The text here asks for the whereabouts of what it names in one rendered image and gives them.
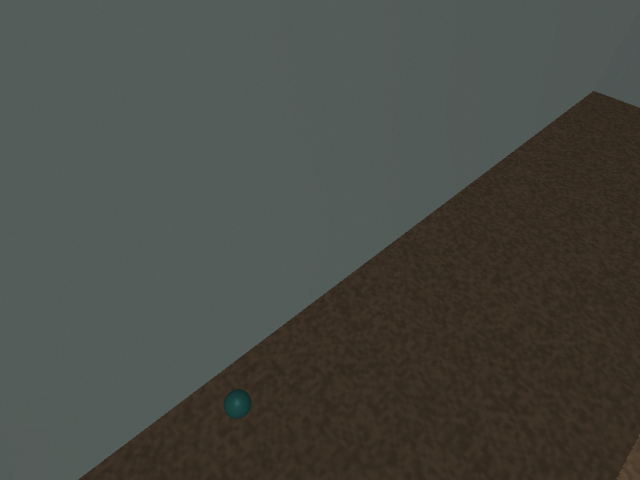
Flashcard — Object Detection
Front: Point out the ball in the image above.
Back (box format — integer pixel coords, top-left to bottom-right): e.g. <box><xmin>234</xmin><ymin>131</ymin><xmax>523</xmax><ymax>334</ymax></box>
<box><xmin>224</xmin><ymin>389</ymin><xmax>251</xmax><ymax>419</ymax></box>

